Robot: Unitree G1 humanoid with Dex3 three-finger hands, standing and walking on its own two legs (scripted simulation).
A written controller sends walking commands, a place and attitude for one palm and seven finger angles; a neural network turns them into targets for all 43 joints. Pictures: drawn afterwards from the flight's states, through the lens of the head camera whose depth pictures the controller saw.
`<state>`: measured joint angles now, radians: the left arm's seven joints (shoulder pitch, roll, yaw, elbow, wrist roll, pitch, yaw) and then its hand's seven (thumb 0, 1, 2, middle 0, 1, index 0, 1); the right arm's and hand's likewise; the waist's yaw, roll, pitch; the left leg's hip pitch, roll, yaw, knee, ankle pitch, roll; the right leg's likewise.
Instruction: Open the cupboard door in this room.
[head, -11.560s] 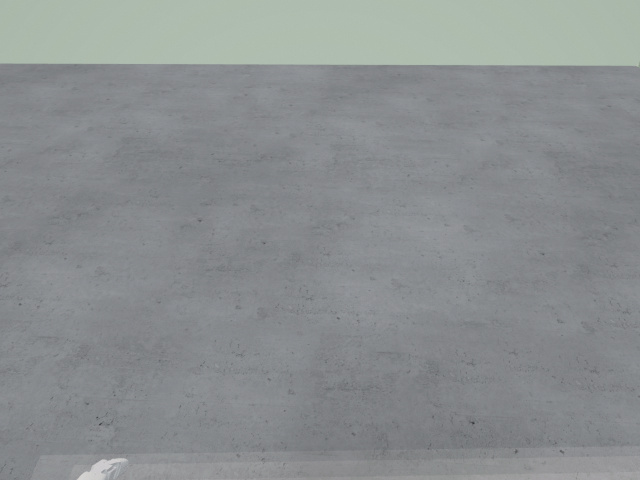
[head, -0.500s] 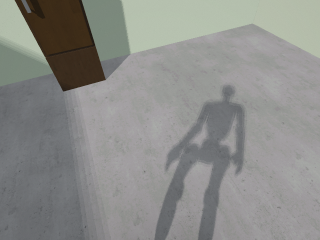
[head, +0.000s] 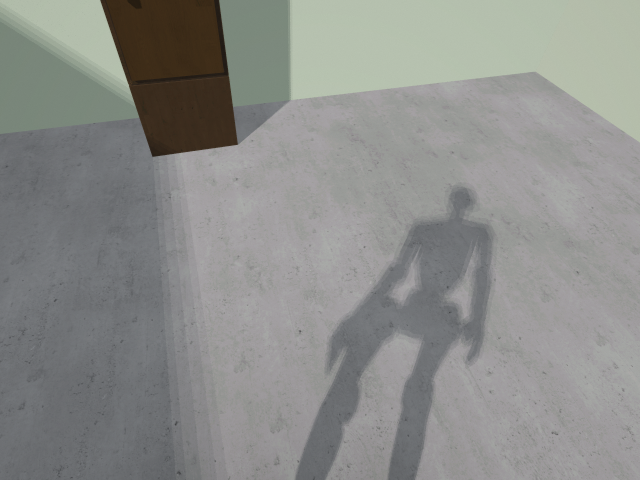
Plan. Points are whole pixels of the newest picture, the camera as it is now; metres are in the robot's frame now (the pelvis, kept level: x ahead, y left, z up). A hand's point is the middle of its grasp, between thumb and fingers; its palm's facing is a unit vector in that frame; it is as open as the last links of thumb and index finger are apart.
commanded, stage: stand and wait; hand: left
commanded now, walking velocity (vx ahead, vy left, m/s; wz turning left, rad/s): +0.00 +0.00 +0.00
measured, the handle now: out of the picture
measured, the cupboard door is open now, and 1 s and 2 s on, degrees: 0 0 0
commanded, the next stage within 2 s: turn or walk to find it in 0.96 s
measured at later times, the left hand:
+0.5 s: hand out of the picture -0.03 +0.14 -0.17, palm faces +0.03 -0.99 -0.16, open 7.4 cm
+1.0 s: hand out of the picture -0.04 +0.14 -0.18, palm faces +0.03 -0.99 -0.17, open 7.4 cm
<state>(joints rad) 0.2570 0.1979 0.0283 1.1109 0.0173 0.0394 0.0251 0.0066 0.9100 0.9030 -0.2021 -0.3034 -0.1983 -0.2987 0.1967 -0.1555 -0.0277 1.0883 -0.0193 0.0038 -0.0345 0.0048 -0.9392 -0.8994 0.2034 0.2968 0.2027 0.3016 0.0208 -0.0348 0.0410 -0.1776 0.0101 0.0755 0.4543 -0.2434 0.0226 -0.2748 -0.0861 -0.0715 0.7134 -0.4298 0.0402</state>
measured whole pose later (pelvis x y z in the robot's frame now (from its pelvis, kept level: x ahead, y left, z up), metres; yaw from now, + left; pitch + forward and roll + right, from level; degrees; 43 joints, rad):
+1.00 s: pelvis -0.03 -0.01 +0.00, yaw -1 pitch -2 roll +0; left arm 0.32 0.11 0.00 1.15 0.02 -0.01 0.04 0.00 0.91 0.90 -0.20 -0.30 -0.20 -0.30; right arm 0.30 -0.12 -0.02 1.14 -0.01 -0.01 -0.03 0.00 -0.91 -0.90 0.20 0.30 0.20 0.30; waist 0.00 0.00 0.01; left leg -0.21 0.04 0.08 0.43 -0.19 0.00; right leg -0.20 -0.04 -0.06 0.45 -0.21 0.01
